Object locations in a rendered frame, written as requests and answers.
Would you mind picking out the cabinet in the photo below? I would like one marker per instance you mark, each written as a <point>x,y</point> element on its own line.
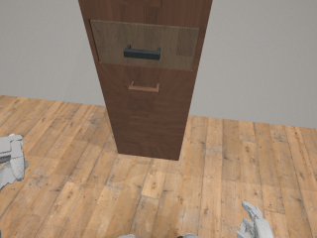
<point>148,125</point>

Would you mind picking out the robot right hand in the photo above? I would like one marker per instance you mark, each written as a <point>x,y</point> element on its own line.
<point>259,229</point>

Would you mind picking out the robot left hand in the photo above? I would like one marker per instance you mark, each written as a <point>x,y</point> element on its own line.
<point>12,155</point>

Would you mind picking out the drawer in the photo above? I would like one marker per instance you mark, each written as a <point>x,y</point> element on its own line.
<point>177,44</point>

